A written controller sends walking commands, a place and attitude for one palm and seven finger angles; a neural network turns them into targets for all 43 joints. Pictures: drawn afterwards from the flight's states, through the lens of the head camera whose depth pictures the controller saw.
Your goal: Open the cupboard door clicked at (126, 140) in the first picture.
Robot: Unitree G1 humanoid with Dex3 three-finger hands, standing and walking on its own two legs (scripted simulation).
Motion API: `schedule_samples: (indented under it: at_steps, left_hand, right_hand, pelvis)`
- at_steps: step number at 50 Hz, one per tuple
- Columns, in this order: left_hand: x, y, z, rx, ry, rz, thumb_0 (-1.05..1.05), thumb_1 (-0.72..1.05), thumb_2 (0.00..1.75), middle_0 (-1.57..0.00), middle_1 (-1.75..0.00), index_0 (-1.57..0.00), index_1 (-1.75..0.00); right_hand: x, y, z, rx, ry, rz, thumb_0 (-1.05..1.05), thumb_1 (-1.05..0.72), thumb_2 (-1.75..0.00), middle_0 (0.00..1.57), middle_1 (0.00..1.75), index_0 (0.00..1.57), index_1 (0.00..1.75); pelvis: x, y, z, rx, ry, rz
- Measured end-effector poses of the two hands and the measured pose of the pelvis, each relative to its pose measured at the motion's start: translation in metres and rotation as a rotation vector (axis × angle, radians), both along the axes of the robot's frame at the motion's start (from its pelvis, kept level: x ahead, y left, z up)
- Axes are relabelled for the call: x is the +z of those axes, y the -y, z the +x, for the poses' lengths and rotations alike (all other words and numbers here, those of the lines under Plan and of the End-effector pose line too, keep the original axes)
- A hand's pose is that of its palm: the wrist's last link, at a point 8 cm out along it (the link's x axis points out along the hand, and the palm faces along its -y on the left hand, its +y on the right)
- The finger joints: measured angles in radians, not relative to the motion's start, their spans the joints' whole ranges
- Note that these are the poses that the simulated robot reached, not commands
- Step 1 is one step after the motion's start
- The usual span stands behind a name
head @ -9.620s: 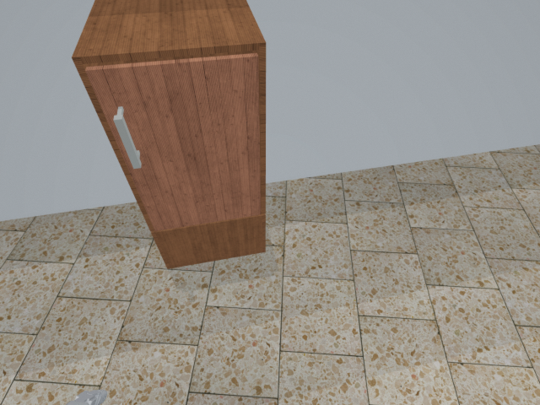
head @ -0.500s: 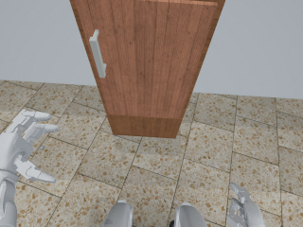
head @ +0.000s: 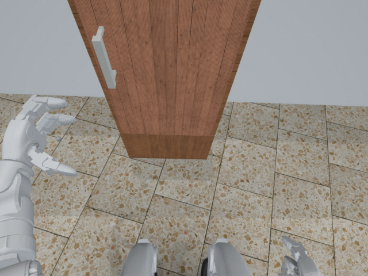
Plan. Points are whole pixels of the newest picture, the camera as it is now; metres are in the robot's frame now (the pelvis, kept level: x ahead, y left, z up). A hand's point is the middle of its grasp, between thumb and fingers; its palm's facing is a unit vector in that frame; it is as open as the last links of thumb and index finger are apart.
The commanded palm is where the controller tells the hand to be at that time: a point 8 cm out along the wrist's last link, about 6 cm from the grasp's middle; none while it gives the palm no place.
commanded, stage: move the hooked fingers beside the handle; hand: left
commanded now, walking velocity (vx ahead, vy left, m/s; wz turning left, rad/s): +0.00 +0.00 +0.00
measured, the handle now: (106, 59) +0.61 +0.22 +0.04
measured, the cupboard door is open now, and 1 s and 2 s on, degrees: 0 0 0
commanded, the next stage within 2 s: none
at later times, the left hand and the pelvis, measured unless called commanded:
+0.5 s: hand (71, 104) +0.46 +0.27 +0.05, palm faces +0.00 -1.00 -0.04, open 14.0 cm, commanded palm +0.45 +0.31 +0.04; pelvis -0.01 +0.00 -0.02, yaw -1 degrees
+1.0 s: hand (77, 77) +0.54 +0.27 +0.05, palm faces +0.00 -1.00 -0.03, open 14.0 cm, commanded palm +0.54 +0.30 +0.04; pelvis -0.01 +0.01 -0.03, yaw -3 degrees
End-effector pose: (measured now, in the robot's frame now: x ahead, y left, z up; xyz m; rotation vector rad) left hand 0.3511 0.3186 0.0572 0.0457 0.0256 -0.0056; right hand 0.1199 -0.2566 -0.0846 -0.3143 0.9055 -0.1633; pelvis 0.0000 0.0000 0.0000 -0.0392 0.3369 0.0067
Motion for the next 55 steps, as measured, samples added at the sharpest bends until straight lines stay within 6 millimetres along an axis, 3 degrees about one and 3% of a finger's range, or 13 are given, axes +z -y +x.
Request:
schedule_samples:
  at_steps: [13,24,43,55]
  left_hand:
    - [-0.002,-0.003,0.037,0.014,0.007,-0.004,-0.02,-0.5,0.3,-0.3,-1.2,-0.3,-1.2]
    - [-0.005,-0.002,0.085,0.005,0.007,-0.01,-0.02,-0.5,0.3,-0.3,-1.2,-0.3,-1.2]
    - [-0.001,-0.008,0.145,0.004,0.01,-0.006,-0.02,-0.5,0.3,-0.3,-1.2,-0.3,-1.2]
    - [-0.004,-0.01,0.187,0.011,-0.004,-0.019,-0.02,-0.5,0.3,-0.3,-1.2,-0.3,-1.2]
  right_hand:
    - [-0.012,0.014,-0.04,-0.067,-0.165,-0.021,0.01,-0.9,-0.9,0.2,0.3,0.21,0.3]
    - [-0.022,0.019,-0.062,-0.095,-0.253,-0.047,0.0,-0.9,-0.9,0.2,0.3,0.21,0.3]
    - [-0.029,0.007,-0.124,-0.168,-0.461,-0.054,0.0,-0.9,-0.9,0.2,0.3,0.21,0.3]
    - [-0.026,-0.003,-0.147,-0.208,-0.533,-0.072,0.0,-0.9,-0.9,0.2,0.3,0.21,0.3]
  pelvis:
    - [-0.003,0.002,0.002,-0.009,-0.029,0.0]
    - [-0.014,0.002,-0.005,-0.011,-0.073,-0.01]
    - [-0.026,-0.007,-0.01,-0.02,-0.148,-0.034]
    - [-0.034,-0.013,-0.011,-0.026,-0.196,-0.055]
